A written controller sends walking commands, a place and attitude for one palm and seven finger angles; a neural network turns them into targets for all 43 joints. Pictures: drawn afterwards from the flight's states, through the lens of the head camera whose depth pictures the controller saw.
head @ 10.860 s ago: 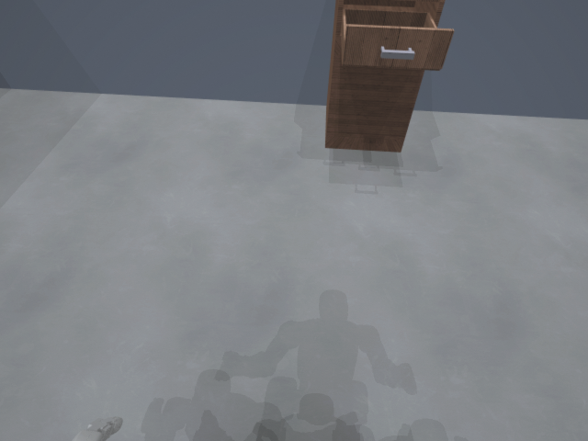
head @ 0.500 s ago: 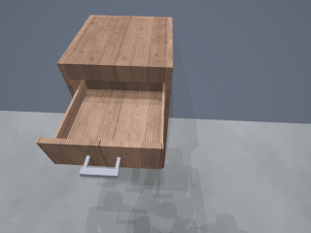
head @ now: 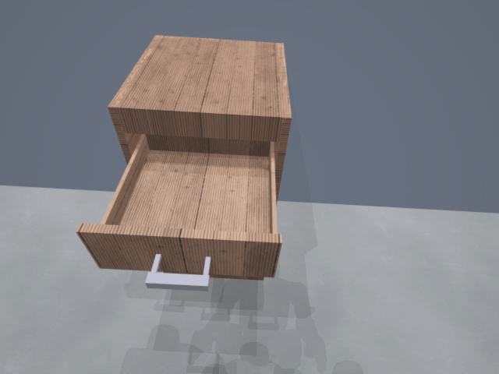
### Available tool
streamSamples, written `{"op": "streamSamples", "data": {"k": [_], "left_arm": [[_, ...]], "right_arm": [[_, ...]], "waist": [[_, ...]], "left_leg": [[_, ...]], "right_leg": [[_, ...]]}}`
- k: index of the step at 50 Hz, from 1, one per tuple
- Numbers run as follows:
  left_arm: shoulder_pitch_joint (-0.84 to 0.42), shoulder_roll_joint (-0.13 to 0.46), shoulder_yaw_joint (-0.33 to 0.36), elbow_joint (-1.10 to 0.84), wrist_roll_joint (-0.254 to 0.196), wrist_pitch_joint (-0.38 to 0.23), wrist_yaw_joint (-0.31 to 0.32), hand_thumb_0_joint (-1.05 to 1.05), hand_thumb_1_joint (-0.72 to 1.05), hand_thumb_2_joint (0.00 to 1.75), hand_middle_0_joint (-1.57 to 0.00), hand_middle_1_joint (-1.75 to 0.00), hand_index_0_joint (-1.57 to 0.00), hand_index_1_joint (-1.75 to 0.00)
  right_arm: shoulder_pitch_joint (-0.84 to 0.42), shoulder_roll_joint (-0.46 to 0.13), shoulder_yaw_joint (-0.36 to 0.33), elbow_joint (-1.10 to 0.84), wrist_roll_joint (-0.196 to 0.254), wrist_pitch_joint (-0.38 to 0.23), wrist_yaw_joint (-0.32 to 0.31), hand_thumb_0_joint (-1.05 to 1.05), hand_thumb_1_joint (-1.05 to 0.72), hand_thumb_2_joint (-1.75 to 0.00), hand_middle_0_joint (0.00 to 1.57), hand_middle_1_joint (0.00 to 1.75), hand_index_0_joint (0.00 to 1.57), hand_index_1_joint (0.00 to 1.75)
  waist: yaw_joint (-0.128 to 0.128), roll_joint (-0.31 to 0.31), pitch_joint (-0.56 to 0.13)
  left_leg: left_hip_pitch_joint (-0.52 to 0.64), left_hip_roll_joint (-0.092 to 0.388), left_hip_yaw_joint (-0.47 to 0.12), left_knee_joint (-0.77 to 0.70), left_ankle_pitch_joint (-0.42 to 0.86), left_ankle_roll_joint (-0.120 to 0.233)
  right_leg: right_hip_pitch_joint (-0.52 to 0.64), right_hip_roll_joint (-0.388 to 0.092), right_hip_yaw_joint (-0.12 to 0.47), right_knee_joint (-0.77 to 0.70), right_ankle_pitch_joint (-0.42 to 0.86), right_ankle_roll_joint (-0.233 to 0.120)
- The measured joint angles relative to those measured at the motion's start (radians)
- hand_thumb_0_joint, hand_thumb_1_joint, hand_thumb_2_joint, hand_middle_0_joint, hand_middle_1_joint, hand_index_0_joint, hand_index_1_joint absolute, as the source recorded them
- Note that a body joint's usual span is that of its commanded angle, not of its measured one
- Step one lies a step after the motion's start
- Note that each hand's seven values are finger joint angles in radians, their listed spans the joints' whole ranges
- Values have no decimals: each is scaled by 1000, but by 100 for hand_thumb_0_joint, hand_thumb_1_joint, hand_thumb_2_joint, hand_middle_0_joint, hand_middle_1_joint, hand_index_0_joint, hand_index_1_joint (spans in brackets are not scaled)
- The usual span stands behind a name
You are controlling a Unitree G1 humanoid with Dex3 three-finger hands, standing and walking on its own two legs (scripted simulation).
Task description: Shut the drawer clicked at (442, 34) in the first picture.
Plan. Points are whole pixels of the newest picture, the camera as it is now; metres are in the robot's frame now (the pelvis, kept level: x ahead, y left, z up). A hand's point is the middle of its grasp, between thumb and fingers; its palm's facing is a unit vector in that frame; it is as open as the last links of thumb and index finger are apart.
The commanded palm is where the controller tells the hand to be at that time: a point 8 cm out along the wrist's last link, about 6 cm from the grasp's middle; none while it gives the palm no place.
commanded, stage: look again from close up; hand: left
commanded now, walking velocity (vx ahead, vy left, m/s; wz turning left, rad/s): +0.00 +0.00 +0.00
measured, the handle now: (180, 271) +0.32 +0.16 -0.07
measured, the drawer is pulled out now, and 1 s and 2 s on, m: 0.30 0.30 0.30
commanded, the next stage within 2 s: raise the hand and make a fist in 0.08 s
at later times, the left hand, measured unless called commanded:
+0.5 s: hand (160, 351) +0.16 +0.14 +0.00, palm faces -0.02 -1.00 +0.08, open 6.5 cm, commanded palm +0.09 +0.22 -0.05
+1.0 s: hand (171, 362) +0.15 +0.13 -0.03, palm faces +0.03 -1.00 +0.00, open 3.9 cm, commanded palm +0.09 +0.20 -0.01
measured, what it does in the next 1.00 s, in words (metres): lowers itself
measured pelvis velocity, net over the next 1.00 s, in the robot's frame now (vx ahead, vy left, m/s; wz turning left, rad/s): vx -0.01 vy -0.02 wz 0.03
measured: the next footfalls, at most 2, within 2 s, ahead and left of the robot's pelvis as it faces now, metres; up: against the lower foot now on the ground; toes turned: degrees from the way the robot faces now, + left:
none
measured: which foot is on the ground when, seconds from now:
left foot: down 0.00-1.00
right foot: down 0.00-1.00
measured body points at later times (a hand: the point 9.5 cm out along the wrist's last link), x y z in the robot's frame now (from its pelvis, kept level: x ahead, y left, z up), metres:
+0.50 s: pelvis -0.03 +0.02 -0.05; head -0.03 +0.02 +0.40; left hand +0.15 +0.20 +0.00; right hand +0.15 -0.22 -0.11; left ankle +0.00 +0.09 -0.73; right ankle -0.01 -0.06 -0.73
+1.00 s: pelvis -0.01 -0.02 -0.07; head +0.04 -0.02 +0.38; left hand +0.15 +0.18 -0.03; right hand +0.17 -0.23 -0.16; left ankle +0.00 +0.09 -0.73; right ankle -0.01 -0.06 -0.73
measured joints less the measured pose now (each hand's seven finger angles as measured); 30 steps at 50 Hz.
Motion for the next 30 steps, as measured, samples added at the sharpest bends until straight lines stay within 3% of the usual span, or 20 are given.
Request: {"op": "streamSamples", "data": {"k": [10, 11, 12, 15, 18, 20, 25, 27, 30], "left_arm": [[3, 10, -5, 1, 4, 8, -8, 1, 92, 89, -20, -30, -20, -30], [57, 4, 17, -157, -36, 75, -9, 1, 92, 89, -20, -30, -20, -30], [126, 3, 32, -360, -63, 103, -2, 1, 92, 89, -20, -31, -21, -30], [231, 14, 18, -766, -119, 27, 56, 2, 92, 89, -21, -32, -22, -31], [178, -5, 7, -941, -146, -73, 37, 2, 92, 89, -24, -35, -25, -35], [133, -38, 9, -966, -166, -181, -17, 1, 92, 89, -26, -38, -27, -38], [184, -97, -17, -953, -203, -444, -205, 1, 92, 89, -35, -47, -36, -47], [237, -87, -23, -957, -187, -483, -230, 1, 91, 89, -39, -51, -40, -51], [317, -40, -15, -988, -162, -460, -202, 1, 91, 89, -45, -58, -46, -57]], "right_arm": [[6, -7, 8, -4, 1, -1, 11, 1, -92, -90, 20, 30, 20, 30], [19, -11, 6, -42, 13, -10, 13, 1, -92, -90, 20, 30, 20, 30], [38, -14, 10, -81, 20, -58, 4, 1, -92, -90, 20, 30, 20, 30], [65, -31, 7, -150, 31, -201, -6, 1, -92, -90, 20, 30, 20, 30], [39, -56, -9, -242, 23, -251, 11, 1, -91, -90, 20, 30, 20, 30], [2, -71, -16, -297, 17, -254, 24, 1, -91, -90, 20, 30, 20, 30], [-86, -67, -42, -414, 14, -207, 60, 1, -90, -90, 20, 30, 20, 30], [-111, -67, -50, -478, 18, -181, 61, 1, -90, -90, 20, 30, 20, 30], [-132, -80, -58, -563, 22, -149, 51, 1, -90, -90, 20, 30, 20, 30]], "waist": [[5, 0, 29], [-2, 4, 34], [4, -1, 40], [-4, -1, 7], [-39, 17, -27], [-53, 24, -56], [-45, 11, -152], [-31, -11, -152], [0, -26, -142]], "left_leg": [[-15, -28, 7, -61, 47, 31], [-27, -29, 4, -52, 45, 32], [-25, -36, 11, -59, 49, 32], [-26, -67, 21, -97, 77, 32], [-108, -94, 9, -14, 60, 39], [-200, -95, 15, 102, 14, 42], [-415, -45, 30, 354, -99, 23], [-478, -33, 29, 436, -131, 27], [-556, -25, 13, 529, -165, 21]], "right_leg": [[-20, -28, 4, -46, 39, 32], [-28, -29, 0, -42, 41, 35], [-50, -36, 7, -8, 38, 28], [-150, -53, 28, 156, 1, 21], [-248, -53, 13, 169, -36, 18], [-330, -45, 21, 229, 31, -1], [-533, -5, 20, 441, -65, -14], [-593, 4, 13, 516, -94, -26], [-661, 8, -11, 597, -129, -41]]}}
